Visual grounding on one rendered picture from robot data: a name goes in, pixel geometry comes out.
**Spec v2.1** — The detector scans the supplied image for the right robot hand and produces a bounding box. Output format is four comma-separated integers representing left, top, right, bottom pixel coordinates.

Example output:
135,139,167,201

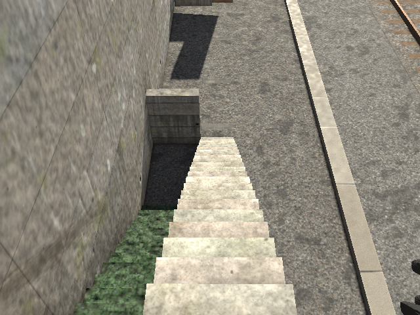
400,259,420,315

